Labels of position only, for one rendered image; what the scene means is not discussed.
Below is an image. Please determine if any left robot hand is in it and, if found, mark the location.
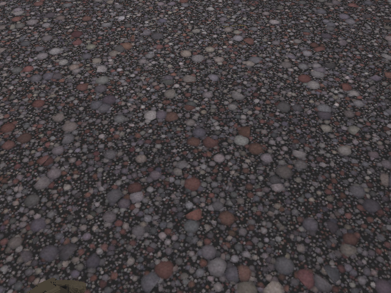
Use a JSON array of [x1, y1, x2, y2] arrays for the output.
[[27, 278, 86, 293]]

